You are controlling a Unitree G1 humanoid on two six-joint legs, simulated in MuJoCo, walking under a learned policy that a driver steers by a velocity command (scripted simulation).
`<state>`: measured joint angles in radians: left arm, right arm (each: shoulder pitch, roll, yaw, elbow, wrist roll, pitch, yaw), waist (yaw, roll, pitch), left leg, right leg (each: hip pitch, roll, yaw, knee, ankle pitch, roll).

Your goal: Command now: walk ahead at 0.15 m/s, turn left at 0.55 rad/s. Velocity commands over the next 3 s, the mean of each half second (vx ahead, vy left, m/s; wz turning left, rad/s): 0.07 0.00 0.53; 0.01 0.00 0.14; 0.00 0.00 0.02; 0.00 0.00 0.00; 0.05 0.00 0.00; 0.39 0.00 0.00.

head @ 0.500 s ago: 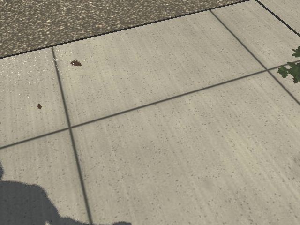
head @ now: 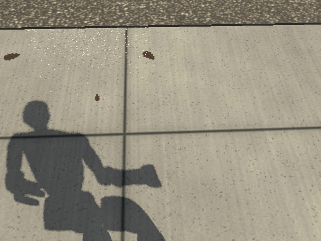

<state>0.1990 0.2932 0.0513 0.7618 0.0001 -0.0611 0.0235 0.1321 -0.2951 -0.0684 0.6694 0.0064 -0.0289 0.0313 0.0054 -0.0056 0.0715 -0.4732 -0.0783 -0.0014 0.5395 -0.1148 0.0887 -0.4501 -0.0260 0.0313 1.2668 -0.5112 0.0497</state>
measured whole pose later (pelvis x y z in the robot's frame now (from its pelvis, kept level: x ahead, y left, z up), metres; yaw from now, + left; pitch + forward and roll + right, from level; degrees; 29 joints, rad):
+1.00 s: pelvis +0.08 -0.02 +0.01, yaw +19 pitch -1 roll +0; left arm 0.22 0.25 0.04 0.82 0.02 -0.01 0.02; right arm 0.20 -0.20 -0.02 0.71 -0.02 0.01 -0.01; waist 0.03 -0.01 0.02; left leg -0.20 -0.03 -0.05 0.53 -0.31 0.01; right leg -0.24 -0.05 0.03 0.50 -0.24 0.06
